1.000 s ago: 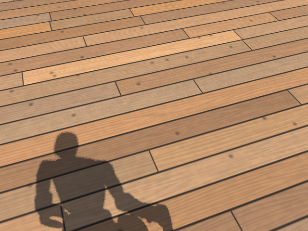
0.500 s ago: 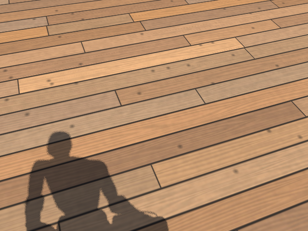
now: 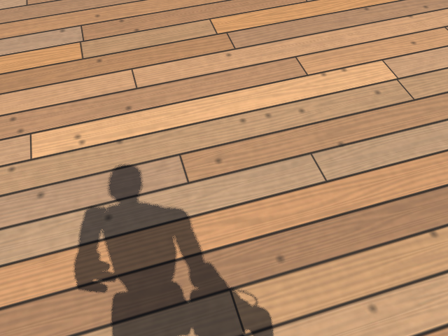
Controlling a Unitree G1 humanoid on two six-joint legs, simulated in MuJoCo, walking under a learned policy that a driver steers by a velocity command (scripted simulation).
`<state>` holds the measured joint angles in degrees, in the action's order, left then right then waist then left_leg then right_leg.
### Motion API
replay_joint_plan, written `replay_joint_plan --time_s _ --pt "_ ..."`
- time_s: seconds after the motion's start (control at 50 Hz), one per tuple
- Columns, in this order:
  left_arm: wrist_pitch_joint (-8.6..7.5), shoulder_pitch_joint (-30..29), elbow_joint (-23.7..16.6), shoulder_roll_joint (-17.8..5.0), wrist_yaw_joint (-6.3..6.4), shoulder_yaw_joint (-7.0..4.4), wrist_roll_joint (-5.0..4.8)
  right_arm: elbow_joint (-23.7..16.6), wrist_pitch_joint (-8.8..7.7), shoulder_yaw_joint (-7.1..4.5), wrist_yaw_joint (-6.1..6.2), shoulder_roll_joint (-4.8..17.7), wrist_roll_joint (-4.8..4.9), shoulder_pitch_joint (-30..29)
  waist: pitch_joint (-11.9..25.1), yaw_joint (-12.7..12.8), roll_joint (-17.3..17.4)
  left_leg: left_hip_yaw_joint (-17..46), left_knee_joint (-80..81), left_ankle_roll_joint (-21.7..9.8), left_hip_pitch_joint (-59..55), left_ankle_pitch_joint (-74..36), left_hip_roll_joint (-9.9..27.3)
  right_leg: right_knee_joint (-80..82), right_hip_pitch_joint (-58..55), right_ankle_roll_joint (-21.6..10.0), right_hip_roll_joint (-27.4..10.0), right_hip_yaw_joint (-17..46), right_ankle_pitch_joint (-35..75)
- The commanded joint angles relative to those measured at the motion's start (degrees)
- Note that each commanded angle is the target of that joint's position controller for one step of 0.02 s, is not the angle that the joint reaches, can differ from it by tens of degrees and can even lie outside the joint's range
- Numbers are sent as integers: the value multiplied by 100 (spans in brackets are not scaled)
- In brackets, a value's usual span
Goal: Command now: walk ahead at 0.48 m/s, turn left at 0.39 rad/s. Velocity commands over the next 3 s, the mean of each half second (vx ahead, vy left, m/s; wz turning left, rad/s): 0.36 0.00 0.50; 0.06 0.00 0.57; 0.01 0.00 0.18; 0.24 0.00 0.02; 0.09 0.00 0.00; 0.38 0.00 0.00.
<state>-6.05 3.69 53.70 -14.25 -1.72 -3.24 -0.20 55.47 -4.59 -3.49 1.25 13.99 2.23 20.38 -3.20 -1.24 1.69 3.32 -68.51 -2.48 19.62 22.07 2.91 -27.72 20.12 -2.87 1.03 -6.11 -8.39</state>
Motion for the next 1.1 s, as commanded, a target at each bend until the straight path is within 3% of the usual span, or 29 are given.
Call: replay_joint_plan --time_s 0.02,0.08,0.12,0.2,0.28,0.32,0.36,0.38,0.4,0.42,0.44,0.46,0.48,0.5,0.52,0.56,0.6,0.66,0.76,0.84,0.88,0.9,0.92,0.94,0.96,0.98,1.0,1.04,1.1 --pt "-123 153 -28 -383 0 -88 106 -338 54 -173 49 324 7 280 457 41 -684 347 -206 -122 1100 -562 661 1942 -991 -734 -1633 1671 -426" --pt "-158 215 90 -556 77 -134 79 -590 233 -203 59 290 -22 -78 84 -49 -598 331 191 -53 1478 -863 765 2285 -652 -817 -1628 1018 -135" --pt "-144 355 120 -687 156 -167 103 -748 239 -217 29 352 -68 -408 -31 -7 -446 383 646 44 1896 -1442 762 2344 -807 -838 -1617 698 140" --pt "-84 620 85 -884 256 -190 99 -984 153 -146 -146 290 -89 -1115 -115 209 -277 -7 1977 102 1955 -2471 635 2311 -1175 -710 -1467 -30 729" --pt "127 996 87 -1096 345 -221 20 -1420 136 -53 -352 199 -172 -1904 -247 462 -244 -629 3000 61 1798 -2446 345 1619 -1770 -587 -1544 -538 2502" --pt "267 990 30 -1244 381 -267 -58 -1570 173 -117 -441 388 -164 -1788 5 319 -485 -800 3184 -78 1500 -1960 97 1021 -2185 -459 -1649 -614 3634" --pt "390 816 -95 -1348 434 -319 -129 -1502 186 -282 -490 743 -154 -1028 499 -128 -647 -978 3413 -315 625 -1544 -319 -190 -2359 -268 -1611 -649 4638" --pt "427 713 -165 -1281 438 -297 -143 -1323 167 -441 -443 1041 -149 -270 890 -532 -493 -960 3955 -498 -392 -2103 -550 -1288 -2085 -46 -1383 -731 4224" --pt "387 978 -245 -1027 398 -211 11 -1274 192 -589 -288 1510 -167 113 1323 -595 248 -29 4015 -766 -1800 -4066 59 -2894 -927 333 -1022 -763 2070" --pt "287 1573 -451 -304 305 -9 280 -1465 214 -604 -213 2043 -310 -228 1933 184 1486 2551 3659 -1890 -3530 -6605 1560 -5011 1261 739 112 -266 -3133" --pt "173 1467 -430 -768 219 -57 81 -1702 198 -519 -286 1774 -353 -66 3146 -222 755 3499 4176 -2385 -3820 -5890 1959 -5681 1462 666 154 1080 -3326" --pt "150 901 -610 -960 203 -124 -138 -1783 183 -448 -308 1477 -316 -403 2533 -261 343 2825 4424 -2127 -3320 -5030 1681 -5609 1824 532 -73 1178 -2750" --pt "168 651 -642 -919 256 -124 -116 -1795 182 -395 -285 1232 -178 -775 1739 -111 -67 2188 4580 -1764 -2463 -4254 1325 -5129 1972 496 -307 1091 -2202" --pt "237 583 -600 -932 337 -146 -29 -1847 209 -345 -236 1056 -134 -1062 1276 44 -185 1844 4744 -1542 -1663 -3803 1097 -4703 1812 507 -482 1092 -1872" --pt "334 628 -614 -1008 372 -186 1 -1903 234 -309 -200 968 -189 -1210 1105 213 -70 1648 4877 -1442 -1029 -3622 932 -4404 1430 491 -548 1120 -1700" --pt "452 773 -643 -894 396 -189 51 -1974 237 -328 -166 1061 -301 -1226 1103 341 83 1490 4977 -1403 -498 -3771 775 -3986 1046 533 -428 1046 -1489" --pt "490 725 -700 -774 442 -157 90 -1998 240 -370 -103 1188 -267 -1121 1203 327 162 1415 4927 -1369 -491 -3890 686 -3461 1073 632 -333 1066 -1299" --pt "553 446 -819 -782 483 -152 81 -2080 351 -381 14 1239 -198 -1091 1270 225 293 1616 4921 -1232 -574 -2796 602 -2860 1235 761 -262 1194 -950" --pt "521 39 -1002 -793 452 -152 38 -2184 495 -361 102 1210 -219 -1114 960 65 614 2043 4957 -1002 -437 -1107 388 -1891 1125 788 -100 1311 -697" --pt "377 62 -1065 -840 370 -164 -1 -2266 569 -356 97 1194 -220 -1066 1016 18 782 2444 4609 -987 -734 -1915 412 -1167 716 687 47 1309 -996" --pt "317 322 -1026 -862 305 -188 -21 -2343 616 -337 102 1171 -172 -1170 1051 179 802 2573 4354 -869 -783 -2434 311 -326 194 555 79 1225 -748" --pt "295 572 -963 -911 274 -222 -16 -2383 650 -318 111 1135 -129 -1240 1038 339 741 2492 4165 -693 -607 -2369 134 437 -344 458 -12 1159 -122" --pt "304 753 -950 -1215 279 -309 54 -2422 669 -259 115 933 -135 -1093 1147 292 259 2165 3597 -409 -83 -1383 -197 743 -1093 195 -776 1664 377" --pt "391 488 -1037 -1714 326 -394 166 -2476 649 -196 96 650 -150 -673 1022 -181 -1409 935 2453 -29 1000 792 -1163 817 -1595 -565 -1989 2942 1900" --pt "412 654 -1061 -1447 311 -356 276 -2543 560 -322 69 1153 -233 -833 987 69 -1830 612 1116 279 1556 1671 -1161 932 -1430 -1370 -2542 3758 2516" --pt "415 485 -1190 -1189 327 -289 214 -2424 537 -415 49 1421 -226 -750 957 55 -1262 719 388 400 1591 1324 -940 781 -1398 -1363 -2388 3312 2551" --pt "433 295 -1229 -1003 338 -252 129 -2273 577 -425 60 1357 -193 -709 849 16 -930 665 127 503 1585 976 -894 640 -1359 -1071 -1952 2694 2446" --pt "478 261 -1244 -910 353 -197 15 -2200 677 -333 81 1026 -190 -724 717 53 -824 605 -130 661 1632 605 -864 578 -1364 -883 -1609 2184 2426" --pt "567 402 -1200 -944 368 -199 45 -2325 677 -184 57 691 -140 -1007 715 167 -1101 191 854 747 1298 367 -742 664 -1443 -882 -1325 1697 2300"
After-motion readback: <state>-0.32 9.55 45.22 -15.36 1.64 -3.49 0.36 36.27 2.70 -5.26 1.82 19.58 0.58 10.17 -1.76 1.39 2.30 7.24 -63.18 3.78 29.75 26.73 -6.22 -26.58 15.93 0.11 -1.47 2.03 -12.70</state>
